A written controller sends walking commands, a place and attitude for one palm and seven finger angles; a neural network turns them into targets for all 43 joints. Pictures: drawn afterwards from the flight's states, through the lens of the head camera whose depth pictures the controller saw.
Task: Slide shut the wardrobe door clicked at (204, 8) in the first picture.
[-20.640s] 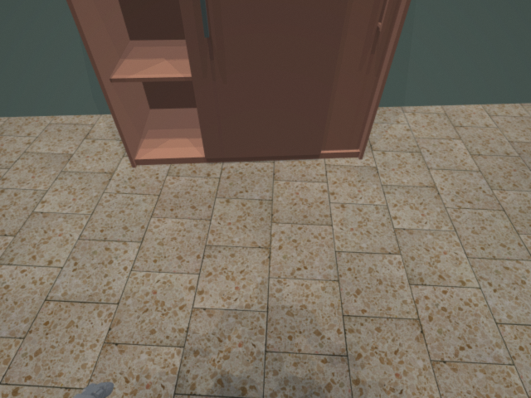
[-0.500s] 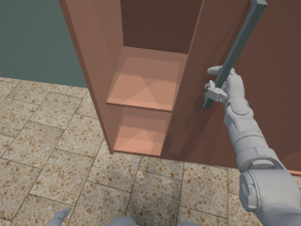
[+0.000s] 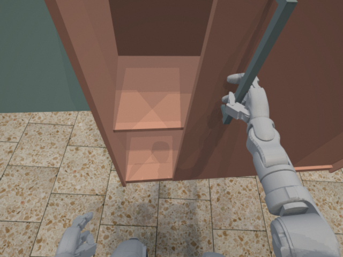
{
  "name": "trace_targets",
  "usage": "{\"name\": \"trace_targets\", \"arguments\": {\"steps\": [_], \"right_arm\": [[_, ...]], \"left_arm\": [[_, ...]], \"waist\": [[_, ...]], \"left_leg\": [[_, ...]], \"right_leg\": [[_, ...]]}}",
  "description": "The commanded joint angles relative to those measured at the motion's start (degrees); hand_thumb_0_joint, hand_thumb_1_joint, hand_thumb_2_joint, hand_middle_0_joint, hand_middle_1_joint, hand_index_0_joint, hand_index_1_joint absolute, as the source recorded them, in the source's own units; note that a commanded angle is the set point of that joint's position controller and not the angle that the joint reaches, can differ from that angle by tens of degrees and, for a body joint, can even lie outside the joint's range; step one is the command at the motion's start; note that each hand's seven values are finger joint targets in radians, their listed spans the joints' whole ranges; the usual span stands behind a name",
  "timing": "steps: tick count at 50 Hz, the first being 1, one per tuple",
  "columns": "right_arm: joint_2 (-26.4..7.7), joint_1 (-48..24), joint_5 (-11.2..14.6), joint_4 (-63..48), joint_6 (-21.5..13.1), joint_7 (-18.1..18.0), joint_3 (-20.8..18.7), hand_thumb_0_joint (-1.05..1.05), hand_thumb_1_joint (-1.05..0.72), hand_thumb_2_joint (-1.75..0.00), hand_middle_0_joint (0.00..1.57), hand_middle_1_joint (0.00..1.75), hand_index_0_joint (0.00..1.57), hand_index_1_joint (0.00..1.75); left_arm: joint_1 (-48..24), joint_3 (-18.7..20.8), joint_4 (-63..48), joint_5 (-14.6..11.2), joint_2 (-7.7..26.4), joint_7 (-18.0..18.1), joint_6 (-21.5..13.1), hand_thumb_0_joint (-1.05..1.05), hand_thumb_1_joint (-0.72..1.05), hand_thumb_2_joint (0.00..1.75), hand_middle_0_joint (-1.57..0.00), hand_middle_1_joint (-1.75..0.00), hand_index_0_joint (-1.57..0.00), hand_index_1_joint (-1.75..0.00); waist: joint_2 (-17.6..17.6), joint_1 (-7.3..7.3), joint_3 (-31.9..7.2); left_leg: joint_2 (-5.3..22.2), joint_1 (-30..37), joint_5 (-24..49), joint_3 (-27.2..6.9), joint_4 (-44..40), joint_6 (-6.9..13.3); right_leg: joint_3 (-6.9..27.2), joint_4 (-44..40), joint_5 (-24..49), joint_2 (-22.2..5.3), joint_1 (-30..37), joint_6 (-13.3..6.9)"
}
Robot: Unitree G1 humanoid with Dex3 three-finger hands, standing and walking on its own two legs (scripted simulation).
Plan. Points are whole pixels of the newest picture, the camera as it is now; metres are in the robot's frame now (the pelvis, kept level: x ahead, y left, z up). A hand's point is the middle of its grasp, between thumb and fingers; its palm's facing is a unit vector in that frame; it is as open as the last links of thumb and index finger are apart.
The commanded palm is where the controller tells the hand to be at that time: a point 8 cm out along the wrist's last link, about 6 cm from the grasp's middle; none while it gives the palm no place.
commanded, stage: step sideways, sliding the door along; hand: right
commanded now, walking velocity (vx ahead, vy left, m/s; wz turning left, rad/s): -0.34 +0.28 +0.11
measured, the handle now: (245, 73) +0.47 -0.17 +0.14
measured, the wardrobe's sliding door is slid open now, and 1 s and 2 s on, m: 0.27 0.00 0.00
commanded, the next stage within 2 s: stop walking and hold the door there in 1.32 s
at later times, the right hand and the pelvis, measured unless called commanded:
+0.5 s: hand (165, 109) +0.41 +0.01 +0.08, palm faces +0.06 +0.97 -0.22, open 6.1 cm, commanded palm +0.39 +0.02 +0.09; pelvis +0.05 +0.12 +0.02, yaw -3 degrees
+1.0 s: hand (116, 110) +0.41 +0.12 +0.08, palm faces +0.04 +0.97 -0.23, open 6.0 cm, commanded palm +0.39 +0.12 +0.09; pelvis +0.02 +0.23 +0.01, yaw +4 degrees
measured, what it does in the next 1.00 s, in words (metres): steps to the left: left foot, then right foot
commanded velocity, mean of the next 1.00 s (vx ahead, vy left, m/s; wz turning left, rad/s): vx -0.28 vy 0.27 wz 0.12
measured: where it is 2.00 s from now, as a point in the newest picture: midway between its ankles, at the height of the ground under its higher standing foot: outside the picture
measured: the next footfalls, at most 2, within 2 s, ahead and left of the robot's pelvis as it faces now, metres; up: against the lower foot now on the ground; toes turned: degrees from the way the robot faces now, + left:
left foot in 0.02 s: +0.12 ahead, +0.15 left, +0.00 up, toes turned -5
right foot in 0.22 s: +0.03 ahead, -0.12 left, +0.00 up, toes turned -11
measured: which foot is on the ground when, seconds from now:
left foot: up 0.00-0.00, down 0.02-0.64, up 0.66-0.74, down 0.76-0.98, up 1.00-1.00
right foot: down 0.00-0.06, up 0.08-0.20, down 0.22-0.38, up 0.40-0.60, down 0.62-0.80, up 0.82-0.96, down 0.98-1.00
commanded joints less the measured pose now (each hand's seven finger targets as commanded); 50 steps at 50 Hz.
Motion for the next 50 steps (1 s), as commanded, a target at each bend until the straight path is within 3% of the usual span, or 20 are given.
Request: {"name": "trace_targets", "arguments": {"steps": [1, 3, 5, 8, 11, 13, 17, 20, 25, 31, 34, 37, 39, 40, 41, 45, 47, 48, 49, 50], "right_arm": [[9.36, -23.26, -4.57, -26.48, -7.76, 5.35, 11.28, 0.0, -0.9, -0.9, 0.45, 1.4, 0.45, 1.4], [7.2, -15.46, -4.93, -23.12, -6.79, 4.76, 9.17, 0.0, -0.9, -0.9, 0.45, 1.4, 0.45, 1.4], [9.37, -16.61, -5.33, -28.2, -8.42, 4.39, 11.44, 0.0, -0.9, -0.9, 0.45, 1.4, 0.45, 1.4], [9.79, -16.55, -4.78, -32.24, -10.97, 3.01, 12.81, 0.0, -0.9, -0.9, 0.45, 1.4, 0.45, 1.4], [13.68, -14.62, -4.42, -31.14, -10.05, 4.54, 15.43, 0.0, -0.9, -0.9, 0.45, 1.4, 0.45, 1.4], [14.76, -14.48, -6.16, -30.22, -9.16, 3.67, 13.97, 0.0, -0.9, -0.9, 0.45, 1.4, 0.45, 1.4], [14.11, -11.44, -7.53, -34.1, -9.6, 4.35, 15.64, 0.0, -0.9, -0.9, 0.45, 1.4, 0.45, 1.4], [12.03, -4.79, -7.34, -30.96, -9.95, 4.79, 15.31, 0.0, -0.9, -0.9, 0.45, 1.4, 0.45, 1.4], [11.28, -5.35, -6.9, -35.7, -13.68, 3.19, 15.37, 0.0, -0.9, -0.9, 0.45, 1.4, 0.45, 1.4], [7.07, -2.96, -6.71, -32.82, -12.27, 3.85, 10.13, 0.0, -0.9, -0.9, 0.45, 1.4, 0.45, 1.4], [4.6, -5.55, -8.82, -31.39, -10.04, 3.25, 4.63, 0.0, -0.9, -0.9, 0.45, 1.4, 0.45, 1.4], [5.37, -4.31, -8.31, -31.18, -9.35, 3.98, 4.64, 0.0, -0.9, -0.9, 0.45, 1.4, 0.45, 1.4], [4.35, -7.82, -7.9, -33.49, -8.99, 4.8, 6.41, 0.0, -0.9, -0.9, 0.45, 1.4, 0.45, 1.4], [2.15, -3.8, -6.84, -30.52, -8.66, 4.54, 4.58, 0.0, -0.9, -0.9, 0.45, 1.4, 0.45, 1.4], [-0.49, 0.2, -6.83, -27.12, -8.69, 3.75, 1.15, 0.0, -0.9, -0.9, 0.45, 1.4, 0.45, 1.4], [6.85, -8.04, -5.52, -29.93, -11.84, 3.01, 8.12, 0.0, -0.9, -0.9, 0.45, 1.4, 0.45, 1.4], [6.05, -8.58, -4.68, -26.61, -11.59, 3.13, 9.06, 0.0, -0.9, -0.9, 0.45, 1.4, 0.45, 1.4], [8.6, -8.48, -3.36, -25.11, -10.63, 3.49, 11.27, 0.0, -0.9, -0.9, 0.45, 1.4, 0.45, 1.4], [7.91, -9.19, -3.49, -25.51, -9.13, 2.93, 9.11, 0.0, -0.9, -0.9, 0.45, 1.4, 0.45, 1.4], [6.87, -6.87, -4.1, -23.95, -6.83, 3.49, 6.0, 0.0, -0.9, -0.9, 0.45, 1.4, 0.45, 1.4]], "left_arm": [[-2.33, 2.08, -8.89, -1.52, 5.74, 0.66, -1.48, 0.0, 0.9, 0.9, -0.2, -0.3, -0.2, -0.3], [-5.41, 2.63, -9.25, -2.18, 5.87, 2.13, -2.13, 0.0, 0.9, 0.9, -0.2, -0.3, -0.2, -0.3], [-5.3, 0.7, -9.27, -1.44, 2.8, 2.27, -3.43, 0.0, 0.9, 0.9, -0.2, -0.3, -0.2, -0.3], [-6.23, 0.28, -7.84, -0.92, 3.37, 2.45, -2.36, 0.0, 0.9, 0.9, -0.2, -0.3, -0.2, -0.3], [-5.46, 2.98, -10.59, -0.76, 6.92, -0.25, 0.97, 0.0, 0.9, 0.9, -0.2, -0.3, -0.2, -0.3], [-7.35, 2.91, -11.61, 0.79, 6.11, -1.27, 0.24, 0.0, 0.9, 0.9, -0.2, -0.3, -0.2, -0.3], [-6.58, 1.88, -13.12, -0.27, 4.29, -1.36, 0.48, 0.0, 0.9, 0.9, -0.2, -0.3, -0.2, -0.3], [-9.06, 2.28, -13.58, -1.18, 4.06, 0.19, 0.14, 0.0, 0.9, 0.9, -0.2, -0.3, -0.2, -0.3], [-7.7, 0.38, -10.32, -0.03, 2.54, 0.37, 1.73, 0.0, 0.9, 0.9, -0.2, -0.3, -0.2, -0.3], [-7.62, 2.57, -12.23, 0.64, 5.96, 0.18, 5.56, 0.0, 0.9, 0.9, -0.2, -0.3, -0.2, -0.3], [-8.85, 1.88, -11.48, 2.88, 3.39, 0.69, 3.81, 0.0, 0.9, 0.9, -0.2, -0.3, -0.2, -0.3], [-6.97, 2.05, -11.84, 1.84, 3.98, 0.81, 3.1, 0.0, 0.9, 0.9, -0.2, -0.3, -0.2, -0.3], [-7.72, 1.68, -12.55, 0.24, 3.31, 1.68, 3.29, 0.0, 0.9, 0.9, -0.2, -0.3, -0.2, -0.3], [-9.12, 1.52, -13.06, -0.32, 3.16, 1.9, 2.67, 0.0, 0.9, 0.9, -0.2, -0.3, -0.2, -0.3], [-7.92, 2.03, -11.95, -0.44, 3.57, 1.76, 1.91, 0.0, 0.9, 0.9, -0.2, -0.3, -0.2, -0.3], [-4.4, -0.18, -8.69, -1.66, 1.05, 1.76, -0.83, 0.0, 0.9, 0.9, -0.2, -0.3, -0.2, -0.3], [-1.05, 0.85, -6.16, -1.6, 3.43, 2.36, -0.75, 0.0, 0.9, 0.9, -0.2, -0.3, -0.2, -0.3], [-4.96, 1.36, -8.12, -0.43, 6.91, 2.82, -0.17, 0.0, 0.9, 0.9, -0.2, -0.3, -0.2, -0.3], [-9.13, 2.15, -11.43, 1.66, 6.6, 2.57, 0.32, 0.0, 0.9, 0.9, -0.2, -0.3, -0.2, -0.3], [-10.47, 2.65, -11.47, 1.01, 8.06, 1.72, 1.47, 0.0, 0.9, 0.9, -0.2, -0.3, -0.2, -0.3]], "waist": [[2.85, 8.09, -33.84], [14.99, 5.1, -33.46], [14.11, 4.9, -34.19], [9.09, 6.64, -37.26], [-2.29, 7.08, -36.87], [-11.86, 6.62, -31.45], [0.61, 7.11, -33.34], [19.4, 3.71, -32.2], [11.94, 4.68, -37.37], [-1.23, 6.39, -32.84], [-9.57, 5.6, -27.88], [-1.03, 6.71, -29.6], [13.38, 7.17, -27.4], [16.0, 4.54, -26.86], [14.15, 2.67, -26.21], [10.28, 6.5, -31.18], [8.12, 9.19, -31.19], [-9.9, 9.05, -28.41], [-14.62, 5.5, -26.67], [-1.34, 2.39, -24.67]], "left_leg": [[3.58, 16.27, 40.02, -1.47, -14.68, 1.39], [12.52, 27.9, 73.85, -13.01, -11.27, 7.41], [14.53, 32.84, 78.44, -15.16, -9.82, 7.56], [10.94, 29.28, 71.36, -9.59, -5.44, 4.99], [0.15, -1.99, 10.09, -4.39, 0.34, -5.04], [0.39, -12.35, -7.1, -6.01, 2.67, -1.69], [1.05, 8.31, 24.2, -2.84, -16.09, 0.15], [11.44, 26.85, 79.26, -18.16, -14.61, -0.7], [8.87, 35.26, 77.59, -15.7, -11.45, 1.61], [-0.89, -0.82, 16.28, -8.21, -2.92, -8.75], [0.71, -11.99, -9.58, -9.05, 6.56, -1.66], [0.81, 6.64, 6.72, -4.91, -11.78, -0.39], [6.02, 14.27, 31.2, -9.46, -20.18, 1.27], [10.22, 11.86, 24.93, -17.19, -25.43, 1.51], [11.76, 8.17, 16.71, -22.31, -28.05, 0.01], [3.95, 19.9, 33.02, -11.24, -25.0, -8.07], [-1.08, 10.59, 34.59, -5.93, -12.01, -13.04], [-4.17, -0.5, 15.99, -2.99, 6.66, -12.4], [0.13, -6.11, -8.89, -14.43, 26.21, -5.67], [1.51, -9.27, -8.09, -18.61, 23.79, -2.53]], "right_leg": [[-2.32, 9.46, 44.38, -3.26, 10.61, -5.8], [-0.4, 19.49, -4.5, 5.68, -8.88, -3.25], [2.15, 14.38, -13.67, 5.72, -14.49, -4.21], [0.62, -3.85, 10.69, 0.74, -1.74, -4.25], [10.66, -4.93, 65.62, -13.71, 28.19, -14.41], [8.7, -3.22, 73.23, -16.45, 32.79, -14.74], [-1.32, 7.95, 52.98, -8.23, 19.23, -8.13], [0.89, 23.43, -12.52, 7.95, -11.23, -4.38], [-1.22, 0.18, -2.26, 6.45, -7.45, -3.82], [10.32, -8.51, 51.77, -12.94, 23.72, -14.67], [11.17, -6.79, 61.69, -19.43, 24.24, -15.92], [1.7, -0.46, 51.74, -14.27, 16.08, -9.71], [-5.9, 8.48, 7.27, 0.8, -0.07, -4.65], [-3.26, 17.26, -11.33, 6.91, -6.33, -4.31], [1.34, 24.3, -15.16, 7.16, -7.12, -4.94], [-2.66, 2.16, -9.31, 7.94, -0.83, -4.97], [-2.63, -14.28, -0.52, 2.51, 11.99, -8.79], [15.99, -18.56, 15.26, -15.48, 11.44, -15.63], [29.58, -14.95, 31.58, -30.08, 5.8, -21.18], [22.4, -13.2, 28.23, -26.11, 6.75, -19.2]]}}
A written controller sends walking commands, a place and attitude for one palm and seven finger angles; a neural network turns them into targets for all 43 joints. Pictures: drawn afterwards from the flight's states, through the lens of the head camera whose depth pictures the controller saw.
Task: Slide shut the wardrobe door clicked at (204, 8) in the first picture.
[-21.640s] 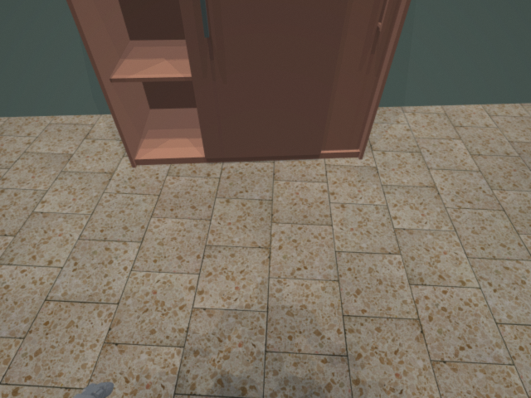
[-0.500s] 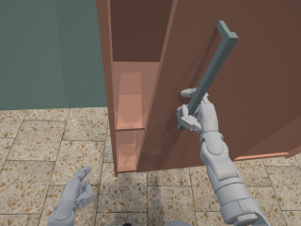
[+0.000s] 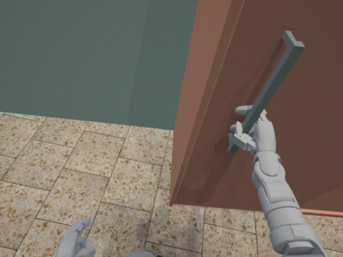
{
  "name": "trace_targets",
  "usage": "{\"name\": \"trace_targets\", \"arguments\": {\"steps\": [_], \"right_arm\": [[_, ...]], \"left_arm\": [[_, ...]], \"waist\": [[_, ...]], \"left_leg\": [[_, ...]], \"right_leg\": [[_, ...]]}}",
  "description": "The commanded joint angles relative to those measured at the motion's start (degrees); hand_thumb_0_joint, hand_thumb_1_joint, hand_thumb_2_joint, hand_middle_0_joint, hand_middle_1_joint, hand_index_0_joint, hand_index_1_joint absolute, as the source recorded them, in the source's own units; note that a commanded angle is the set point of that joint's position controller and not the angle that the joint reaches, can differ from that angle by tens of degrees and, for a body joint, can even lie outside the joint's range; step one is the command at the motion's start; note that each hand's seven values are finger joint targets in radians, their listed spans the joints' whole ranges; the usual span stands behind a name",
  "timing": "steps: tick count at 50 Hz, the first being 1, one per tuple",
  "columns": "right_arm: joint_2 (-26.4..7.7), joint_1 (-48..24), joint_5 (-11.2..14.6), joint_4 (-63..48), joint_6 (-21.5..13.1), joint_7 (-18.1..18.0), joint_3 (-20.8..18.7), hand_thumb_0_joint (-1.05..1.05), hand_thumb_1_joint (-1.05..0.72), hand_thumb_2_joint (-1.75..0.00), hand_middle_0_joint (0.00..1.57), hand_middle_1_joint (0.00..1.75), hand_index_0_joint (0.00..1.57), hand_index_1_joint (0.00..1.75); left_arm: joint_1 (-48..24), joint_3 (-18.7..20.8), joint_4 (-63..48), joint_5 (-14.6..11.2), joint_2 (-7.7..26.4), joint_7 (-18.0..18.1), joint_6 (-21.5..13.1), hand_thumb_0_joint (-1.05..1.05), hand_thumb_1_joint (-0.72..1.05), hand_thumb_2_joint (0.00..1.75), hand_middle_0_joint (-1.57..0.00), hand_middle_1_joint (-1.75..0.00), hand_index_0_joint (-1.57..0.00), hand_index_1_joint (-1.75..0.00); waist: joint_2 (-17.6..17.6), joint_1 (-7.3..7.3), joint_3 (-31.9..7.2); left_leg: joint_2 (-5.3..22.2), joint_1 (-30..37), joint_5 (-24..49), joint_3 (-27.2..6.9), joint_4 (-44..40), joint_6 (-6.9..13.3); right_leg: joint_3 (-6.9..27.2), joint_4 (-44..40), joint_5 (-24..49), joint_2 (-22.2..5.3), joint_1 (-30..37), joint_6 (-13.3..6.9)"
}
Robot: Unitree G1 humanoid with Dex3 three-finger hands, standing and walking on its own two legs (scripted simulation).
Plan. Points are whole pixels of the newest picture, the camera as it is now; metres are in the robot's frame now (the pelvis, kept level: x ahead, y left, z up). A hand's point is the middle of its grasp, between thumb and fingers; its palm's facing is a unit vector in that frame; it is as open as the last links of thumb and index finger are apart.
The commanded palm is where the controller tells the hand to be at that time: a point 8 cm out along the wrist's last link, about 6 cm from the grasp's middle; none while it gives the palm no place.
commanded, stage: step sideways, sliding the door along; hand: right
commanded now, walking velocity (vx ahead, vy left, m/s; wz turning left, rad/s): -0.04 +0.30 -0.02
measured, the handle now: (253, 105) +0.43 -0.17 +0.14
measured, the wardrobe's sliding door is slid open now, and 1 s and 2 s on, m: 0.00 0.00 0.00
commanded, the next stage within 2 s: stop walking and hold the door there in 0.32 s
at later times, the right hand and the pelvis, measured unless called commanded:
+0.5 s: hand (234, 133) +0.39 -0.13 +0.08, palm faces +0.35 +0.90 -0.26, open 6.2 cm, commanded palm +0.35 -0.16 +0.09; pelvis +0.02 +0.13 +0.00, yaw -1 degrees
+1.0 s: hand (234, 133) +0.39 -0.13 +0.08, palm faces +0.38 +0.89 -0.25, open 5.5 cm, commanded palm +0.35 -0.16 +0.09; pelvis +0.03 +0.13 +0.01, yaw +1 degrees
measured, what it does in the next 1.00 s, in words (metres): steps to the left: left foot, then right foot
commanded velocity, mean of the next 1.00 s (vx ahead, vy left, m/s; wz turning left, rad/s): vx -0.08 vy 0.05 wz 0.02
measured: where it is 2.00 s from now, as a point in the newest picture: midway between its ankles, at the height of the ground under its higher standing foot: outside the picture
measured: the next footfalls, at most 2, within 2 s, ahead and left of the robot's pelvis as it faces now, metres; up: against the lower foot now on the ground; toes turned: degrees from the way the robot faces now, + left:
left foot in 0.10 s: +0.11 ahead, +0.14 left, +0.00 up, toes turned -4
right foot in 0.28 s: -0.01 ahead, -0.07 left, +0.00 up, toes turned -8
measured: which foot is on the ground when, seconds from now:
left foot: up 0.00-0.08, down 0.10-0.30, up 0.32-0.46, down 0.48-1.00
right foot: down 0.00-0.12, up 0.14-0.26, down 0.28-0.50, up 0.52-0.78, down 0.80-1.00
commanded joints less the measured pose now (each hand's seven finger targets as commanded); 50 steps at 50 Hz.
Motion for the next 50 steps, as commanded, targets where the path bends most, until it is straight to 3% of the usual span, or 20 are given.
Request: {"name": "trace_targets", "arguments": {"steps": [1, 3, 5, 6, 8, 10, 12, 14, 16, 21, 22, 24, 25, 26, 30, 36, 39, 41, 44, 50], "right_arm": [[11.21, -22.42, -1.65, -13.53, -3.45, 6.36, 11.9, 0.0, -0.9, -0.9, 0.45, 1.4, 0.45, 1.4], [17.42, -31.6, -0.95, -18.8, -3.35, 6.71, 19.32, 0.0, -0.9, -0.9, 0.45, 1.4, 0.45, 1.4], [13.19, -32.72, -1.02, -19.53, -2.6, 5.51, 16.9, 0.0, -0.9, -0.9, 0.45, 1.4, 0.45, 1.4], [10.63, -32.67, -1.09, -19.87, -2.01, 5.11, 15.55, 0.0, -0.9, -0.9, 0.45, 1.4, 0.45, 1.4], [7.19, -24.03, -1.24, -12.31, -0.89, 4.27, 12.14, 0.0, -0.9, -0.9, 0.45, 1.4, 0.45, 1.4], [7.59, -29.26, -1.21, -17.58, -2.63, 4.24, 12.38, 0.0, -0.9, -0.9, 0.45, 1.4, 0.45, 1.4], [7.04, -29.13, -0.81, -18.73, -3.93, 3.95, 12.21, 0.0, -0.9, -0.9, 0.45, 1.4, 0.45, 1.4], [6.97, -27.69, -0.41, -19.38, -3.81, 4.72, 12.34, 0.0, -0.9, -0.9, 0.45, 1.4, 0.45, 1.4], [9.68, -27.99, -1.53, -17.15, -3.16, 5.09, 13.01, 0.0, -0.9, -0.9, 0.45, 1.4, 0.45, 1.4], [5.08, -25.32, -1.83, -21.48, -3.34, 4.68, 8.82, 0.0, -0.9, -0.9, 0.45, 1.4, 0.45, 1.4], [-34.83, -22.12, -4.1, -15.31, -3.74, 0.91, -27.74, 0.0, -0.9, -0.9, 0.45, 1.4, 0.45, 1.4], [-23.75, -18.11, -4.24, -19.7, -2.79, 2.8, -15.07, 0.0, -0.9, -0.9, 0.45, 1.4, 0.45, 1.4], [-23.38, -15.12, -3.32, -20.77, -2.88, 2.71, -16.49, 0.0, -0.9, -0.9, 0.45, 1.4, 0.45, 1.4], [-25.53, -9.72, -2.68, -17.93, -2.29, 1.98, -19.58, 0.0, -0.9, -0.9, 0.45, 1.4, 0.45, 1.4], [-26.76, -14.46, -2.83, -18.52, -1.75, 0.2, -21.82, 0.0, -0.9, -0.9, 0.45, 1.4, 0.45, 1.4], [-26.93, -16.13, -2.57, -15.16, 0.0, -0.86, -20.79, 0.0, -0.9, -0.9, 0.45, 1.4, 0.45, 1.4], [-25.15, -17.24, -2.17, -16.22, -0.14, -0.67, -18.99, 0.0, -0.9, -0.9, 0.45, 1.4, 0.45, 1.4], [-20.76, -14.72, -1.82, -11.82, 0.19, -0.14, -15.23, 0.0, -0.9, -0.9, 0.45, 1.4, 0.45, 1.4], [-24.07, -18.24, -3.08, -11.49, -0.72, -0.36, -17.32, 0.0, -0.9, -0.9, 0.45, 1.4, 0.45, 1.4], [-22.48, -14.43, -2.8, -9.2, -0.78, -0.06, -16.57, 0.0, -0.9, -0.9, 0.45, 1.4, 0.45, 1.4]], "left_arm": [[-9.13, 2.46, -8.64, 1.88, 6.62, -0.37, -1.33, 0.0, 0.9, 0.9, -0.2, -0.3, -0.2, -0.3], [-8.08, 0.37, -9.18, 0.13, 5.07, -0.55, -2.71, 0.0, 0.9, 0.9, -0.2, -0.3, -0.2, -0.3], [-5.01, 1.46, -8.54, -1.42, 6.37, -0.16, -2.65, 0.0, 0.9, 0.9, -0.2, -0.3, -0.2, -0.3], [-5.72, 1.64, -8.54, -1.81, 5.11, 0.1, -2.66, 0.0, 0.9, 0.9, -0.2, -0.3, -0.2, -0.3], [-3.68, 2.78, -6.3, -1.77, 6.66, 0.58, -2.91, 0.0, 0.9, 0.9, -0.2, -0.3, -0.2, -0.3], [-3.02, 1.97, -6.0, -1.29, 5.0, 0.59, -4.05, 0.0, 0.9, 0.9, -0.2, -0.3, -0.2, -0.3], [-1.69, 1.81, -5.13, -0.92, 5.47, 0.89, -4.01, 0.0, 0.9, 0.9, -0.2, -0.3, -0.2, -0.3], [-3.06, 3.59, -6.9, 0.1, 8.91, 0.26, -2.99, 0.0, 0.9, 0.9, -0.2, -0.3, -0.2, -0.3], [-4.36, 3.16, -7.49, 1.09, 7.4, -1.96, -2.97, 0.0, 0.9, 0.9, -0.2, -0.3, -0.2, -0.3], [-4.77, 3.0, -9.12, 0.59, 8.15, -2.72, -3.16, 0.0, 0.9, 0.9, -0.2, -0.3, -0.2, -0.3], [-2.75, 5.05, -5.69, 0.33, 12.12, -1.46, -1.73, 0.0, 0.9, 0.9, -0.2, -0.3, -0.2, -0.3], [-4.31, 3.46, -9.0, -0.91, 8.6, -1.44, -0.93, 0.0, 0.9, 0.9, -0.2, -0.3, -0.2, -0.3], [-7.1, 2.93, -9.98, -0.9, 6.34, -0.97, -1.87, 0.0, 0.9, 0.9, -0.2, -0.3, -0.2, -0.3], [-5.81, 3.04, -9.19, -1.52, 6.62, -0.44, -2.66, 0.0, 0.9, 0.9, -0.2, -0.3, -0.2, -0.3], [-6.85, 0.23, -6.91, -1.37, 5.94, 0.79, -3.17, 0.0, 0.9, 0.9, -0.2, -0.3, -0.2, -0.3], [-5.63, 0.68, -5.89, -1.56, 8.91, 1.53, -0.92, 0.0, 0.9, 0.9, -0.2, -0.3, -0.2, -0.3], [-6.79, 1.64, -7.26, -1.35, 11.17, 1.55, -0.14, 0.0, 0.9, 0.9, -0.2, -0.3, -0.2, -0.3], [-6.21, 1.15, -7.42, -2.01, 9.76, 1.56, -0.21, 0.0, 0.9, 0.9, -0.2, -0.3, -0.2, -0.3], [-5.52, 0.78, -5.89, -0.96, 10.39, 2.47, -0.86, 0.0, 0.9, 0.9, -0.2, -0.3, -0.2, -0.3], [-4.03, 0.98, -5.56, -0.82, 9.91, 2.89, -1.37, 0.0, 0.9, 0.9, -0.2, -0.3, -0.2, -0.3]], "waist": [[1.2, -0.28, -15.83], [-5.85, 2.2, -17.23], [3.23, 3.91, -22.0], [11.8, 4.32, -23.62], [15.48, 1.92, -23.12], [11.88, 2.48, -24.17], [9.05, 3.91, -26.53], [-6.75, 2.89, -25.38], [-10.72, 2.19, -21.0], [-8.58, 2.32, -19.9], [-8.23, 0.58, -22.16], [2.51, 0.82, -23.84], [10.04, 0.07, -25.88], [13.73, -0.53, -28.31], [6.97, 0.36, -28.97], [7.3, 1.33, -25.95], [-3.66, 0.88, -20.94], [-1.72, 0.47, -19.26], [-6.96, 0.94, -17.97], [2.18, 1.32, -19.12]], "left_leg": [[12.83, -5.9, -15.75, -13.63, 15.81, 1.83], [11.29, 5.98, -11.67, -6.28, 1.34, 2.29], [11.02, 14.91, 9.7, -5.06, -10.16, 2.52], [15.66, 15.68, 19.51, -10.55, -12.06, 4.58], [20.31, 16.64, 19.78, -18.35, -14.93, 8.7], [22.15, 21.51, 36.19, -18.54, -10.75, 10.78], [20.33, 22.96, 44.26, -13.19, -2.86, 9.51], [11.44, -1.76, 5.34, -4.78, 5.8, -0.06], [9.43, -9.72, -13.22, -5.16, 11.2, 1.39], [9.05, -1.08, -3.18, -0.97, -1.89, 2.81], [8.92, 4.47, 2.05, 0.28, -4.17, 2.3], [18.52, 22.29, 41.06, -7.55, -7.95, 6.67], [25.83, 28.39, 57.39, -14.99, -7.4, 11.12], [27.76, 28.77, 58.63, -16.2, -6.99, 11.02], [27.75, 27.27, 51.44, -15.98, -5.51, 11.52], [25.66, 21.15, 27.02, -15.24, -10.85, 8.05], [15.79, 9.88, 3.35, -6.74, -7.98, 1.97], [12.61, 12.25, -5.83, -5.34, -10.32, 0.28], [12.44, 10.6, 1.61, -4.39, -7.83, 2.45], [15.42, 12.11, 6.31, -9.62, -11.73, 3.38]], "right_leg": [[13.6, -3.88, 25.12, -24.42, 10.46, -8.72], [5.66, -0.23, 23.38, -17.63, 8.17, -4.15], [0.63, 5.46, 12.89, -8.18, 7.58, -0.26], [-1.64, 8.44, 3.19, -2.68, 4.1, 1.65], [1.59, 18.75, -15.62, 2.61, -3.76, 2.57], [3.94, 17.4, -17.58, 1.4, -5.92, 2.33], [4.72, 0.74, -1.44, -2.88, 2.25, 2.37], [17.23, -2.15, 48.21, -20.66, 23.48, -4.48], [12.05, -1.63, 54.06, -20.2, 27.36, -5.84], [4.04, 3.44, 58.74, -16.57, 28.06, -1.4], [-0.01, 4.75, 52.43, -14.67, 23.31, 0.36], [-4.49, 21.35, 21.54, -4.21, 3.7, 3.67], [-1.91, 29.02, -14.43, 2.73, -7.23, 4.81], [3.73, 34.9, -23.53, 3.45, -10.66, 3.75], [5.23, 25.69, -19.15, 3.14, -10.75, 3.78], [3.99, 5.88, -8.87, 4.72, -1.49, 1.92], [11.96, -4.99, 6.6, -6.52, 6.03, -2.83], [10.11, -7.02, -2.78, -6.43, 0.65, -3.26], [8.11, -7.42, 3.78, -4.72, 2.53, -1.53], [5.62, -3.64, 3.82, -2.11, 3.15, -0.03]]}}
